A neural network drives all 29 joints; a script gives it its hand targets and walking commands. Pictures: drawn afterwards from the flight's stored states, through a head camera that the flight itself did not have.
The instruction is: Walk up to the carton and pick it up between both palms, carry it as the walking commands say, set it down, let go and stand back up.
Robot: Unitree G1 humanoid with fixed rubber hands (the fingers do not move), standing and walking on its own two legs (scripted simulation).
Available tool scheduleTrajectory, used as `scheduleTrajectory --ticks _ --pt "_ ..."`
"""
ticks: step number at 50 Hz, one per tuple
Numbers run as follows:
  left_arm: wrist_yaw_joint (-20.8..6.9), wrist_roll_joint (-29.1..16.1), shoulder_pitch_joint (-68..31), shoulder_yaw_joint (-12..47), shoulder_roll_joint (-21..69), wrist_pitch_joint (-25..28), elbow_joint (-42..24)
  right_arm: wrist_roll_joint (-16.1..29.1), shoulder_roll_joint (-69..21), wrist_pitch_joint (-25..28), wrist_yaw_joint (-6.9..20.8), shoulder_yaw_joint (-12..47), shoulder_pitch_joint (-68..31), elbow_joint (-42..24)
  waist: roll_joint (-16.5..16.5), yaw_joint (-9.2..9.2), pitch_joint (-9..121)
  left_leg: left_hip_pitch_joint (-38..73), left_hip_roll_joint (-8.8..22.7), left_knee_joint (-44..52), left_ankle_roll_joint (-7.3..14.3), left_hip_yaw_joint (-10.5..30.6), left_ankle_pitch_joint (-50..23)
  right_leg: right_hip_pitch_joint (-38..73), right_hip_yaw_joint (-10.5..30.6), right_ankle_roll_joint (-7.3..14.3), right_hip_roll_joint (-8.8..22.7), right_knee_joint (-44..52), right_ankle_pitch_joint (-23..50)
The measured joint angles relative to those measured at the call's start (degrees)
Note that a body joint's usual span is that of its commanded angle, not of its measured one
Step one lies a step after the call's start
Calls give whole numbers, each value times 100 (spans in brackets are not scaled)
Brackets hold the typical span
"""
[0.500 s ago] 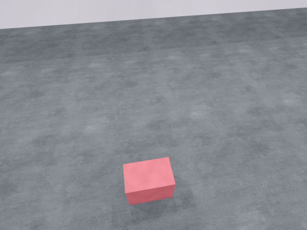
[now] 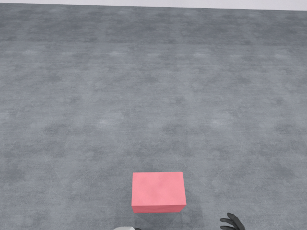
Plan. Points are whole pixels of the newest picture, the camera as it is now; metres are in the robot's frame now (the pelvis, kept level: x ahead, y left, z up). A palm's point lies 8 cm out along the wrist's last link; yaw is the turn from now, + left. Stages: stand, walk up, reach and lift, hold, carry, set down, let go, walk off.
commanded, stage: walk up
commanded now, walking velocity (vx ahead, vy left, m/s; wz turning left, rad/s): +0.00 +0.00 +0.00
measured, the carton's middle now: (157, 193) +0.36 -0.01 -0.65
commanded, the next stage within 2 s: none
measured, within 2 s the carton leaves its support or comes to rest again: neither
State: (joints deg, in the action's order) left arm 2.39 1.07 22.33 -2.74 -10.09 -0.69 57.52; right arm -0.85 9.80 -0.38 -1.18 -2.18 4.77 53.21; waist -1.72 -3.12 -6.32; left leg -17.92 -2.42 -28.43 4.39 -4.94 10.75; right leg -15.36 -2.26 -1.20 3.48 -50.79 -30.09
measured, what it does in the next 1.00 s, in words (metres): steps on the spot: right foot, then left foot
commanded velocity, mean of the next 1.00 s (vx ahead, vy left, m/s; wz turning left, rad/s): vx -0.05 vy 0.03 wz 0.02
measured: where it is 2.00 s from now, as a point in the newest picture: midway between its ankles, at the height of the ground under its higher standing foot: outside the picture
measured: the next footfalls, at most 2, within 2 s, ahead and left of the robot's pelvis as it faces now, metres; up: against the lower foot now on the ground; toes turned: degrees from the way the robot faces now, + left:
right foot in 0.24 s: +0.04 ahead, -0.14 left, +0.00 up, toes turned -6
left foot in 0.54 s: -0.02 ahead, +0.18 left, +0.00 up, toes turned +2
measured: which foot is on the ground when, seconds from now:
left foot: down 0.00-0.24, up 0.26-0.52, down 0.54-1.00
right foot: up 0.00-0.22, down 0.24-0.56, up 0.58-0.80, down 0.82-1.00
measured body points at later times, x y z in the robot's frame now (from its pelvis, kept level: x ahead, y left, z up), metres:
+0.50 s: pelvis -0.03 +0.02 +0.01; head -0.01 +0.01 +0.46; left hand +0.01 +0.31 -0.12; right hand +0.05 -0.24 -0.14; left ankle -0.06 +0.18 -0.71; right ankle +0.00 -0.13 -0.73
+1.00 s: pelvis -0.04 +0.02 +0.01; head -0.02 +0.02 +0.46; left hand +0.00 +0.29 -0.14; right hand +0.00 -0.23 -0.14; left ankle -0.06 +0.18 -0.73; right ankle -0.03 -0.07 -0.73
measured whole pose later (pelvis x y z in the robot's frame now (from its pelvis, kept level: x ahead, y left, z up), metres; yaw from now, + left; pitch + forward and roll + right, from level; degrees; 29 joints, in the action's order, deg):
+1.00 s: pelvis -0.04 +0.02 +0.01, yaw +1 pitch +0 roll -1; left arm 1.5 0.8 13.6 -3.3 -12.9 -1.4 59.2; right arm -0.8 11.8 -0.7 -2.9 -2.1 14.0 58.9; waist 1.6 1.0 -1.0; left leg -10.9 4.7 -26.3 -3.5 1.1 15.7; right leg -11.3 -5.2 2.5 -1.9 -23.7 -12.8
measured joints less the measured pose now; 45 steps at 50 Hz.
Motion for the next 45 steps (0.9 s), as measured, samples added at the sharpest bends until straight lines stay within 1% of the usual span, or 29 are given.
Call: scheduleTrajectory --ticks 3,6,8,10,12,13,14,15,17,18,19,20,21,24,25,26,27,28,30,32,36,39,41,42,45 --pt "-35 19 -298 -20 13 -100 -48 -14 -3 -21 -72 -4 168 117 -23 116 35 180 15 252 -8 -47 -111 -249 165 3 -17 179 69" --pt "30 -51 -613 -68 6 -190 -149 -16 91 -115 -63 -8 280 126 44 259 13 158 44 234 -2 -41 -134 -484 145 -132 8 125 17" --pt "93 -93 -772 -95 -17 -203 -159 -67 210 -202 -15 -17 323 80 115 330 32 94 31 181 -8 -49 -135 -506 55 -179 77 395 288" --pt "136 -87 -829 -122 -59 -208 -144 -77 312 -258 13 -17 358 37 169 364 92 7 11 84 -29 -84 -112 -372 -40 -183 112 941 712" --pt "156 -19 -769 -144 -137 -167 -135 -68 388 -288 27 11 440 4 189 343 204 -173 -15 -201 -88 -127 16 -148 -120 -109 154 1665 1240" --pt "159 33 -754 -150 -160 -166 -130 -68 424 -313 34 8 480 7 229 316 232 -348 -30 -601 -195 -79 518 -206 -135 -46 166 1601 1328" --pt "162 60 -752 -151 -184 -174 -152 -68 457 -358 41 -14 519 9 243 264 229 -569 -114 -1243 -309 87 1047 -228 -147 4 209 1554 1328" --pt "166 74 -741 -150 -203 -172 -183 -68 496 -401 47 -48 539 13 262 207 209 -777 -215 -1956 -404 306 1357 -197 -153 29 252 1600 1343" --pt "172 84 -687 -150 -251 -173 -244 -57 572 -451 78 -144 538 9 309 160 198 -1083 -314 -3200 -546 635 1445 -110 -157 12 324 1816 1461" --pt "165 83 -673 -153 -289 -179 -259 -55 601 -454 94 -181 523 12 317 164 206 -1141 -288 -3572 -603 720 1369 -85 -151 -9 354 1920 1538" --pt "152 79 -676 -160 -332 -183 -262 -65 614 -454 113 -212 515 15 311 177 229 -1120 -223 -3696 -654 762 1301 -80 -139 -31 384 2006 1609" --pt "131 77 -693 -178 -370 -178 -249 -72 614 -446 132 -223 525 26 299 195 274 -1018 -122 -3555 -685 765 1241 -78 -134 -51 408 2087 1668" --pt "110 89 -722 -203 -406 -172 -230 -77 599 -445 156 -222 555 43 277 211 332 -848 -7 -3214 -706 738 1229 -77 -135 -67 430 2157 1714" --pt "27 153 -870 -259 -507 -163 -200 -78 514 -443 192 -165 653 105 171 219 440 -164 267 -1767 -726 586 1391 -86 -168 -128 492 2261 1791" --pt "-16 157 -918 -260 -532 -162 -197 -75 481 -406 167 -145 668 138 132 204 450 98 311 -1210 -718 528 1281 -109 -170 -162 507 2241 1799" --pt "-55 138 -947 -251 -544 -156 -187 -73 455 -339 125 -124 678 169 119 198 459 376 346 -588 -714 488 978 -149 -176 -207 503 2186 1792" --pt "-92 108 -948 -234 -527 -145 -180 -64 456 -245 79 -101 710 174 184 206 490 634 425 12 -708 511 647 -212 -221 -251 446 2091 1764" --pt "-119 80 -959 -223 -539 -135 -147 -57 372 -150 38 -78 720 227 101 209 486 679 401 157 -684 502 515 -277 -192 -229 463 1952 1647" --pt "-139 26 -926 -172 -509 -184 -62 -68 200 -39 27 0 789 293 -3 227 519 713 394 179 -606 510 515 -300 -14 -94 309 1733 947" --pt "-186 8 -886 -101 -451 -199 -6 -71 91 10 30 61 842 341 -20 260 552 855 434 439 -557 525 425 -295 80 1 115 1543 802" --pt "-208 20 -890 -32 -358 -119 72 -58 5 108 -12 78 807 427 -39 302 515 1019 441 755 -525 499 239 -138 62 55 -108 1620 980" --pt "-154 10 -898 -36 -321 -117 137 -64 23 113 -63 53 787 474 -15 335 505 951 443 597 -549 472 328 161 -52 66 -233 2176 1239" --pt "-119 19 -866 -44 -336 -112 169 -48 57 82 -94 38 817 491 -23 353 532 858 420 417 -587 443 435 378 -117 108 -253 2587 1655" --pt "-104 21 -867 -48 -316 -100 199 -39 95 66 -104 31 824 510 47 364 524 823 460 335 -612 455 481 401 -141 164 -294 2638 1757" --pt "-104 7 -856 -53 -285 -74 219 -2 160 26 -133 14 871 532 216 414 522 797 569 298 -702 524 490 426 -212 266 -402 2669 1707"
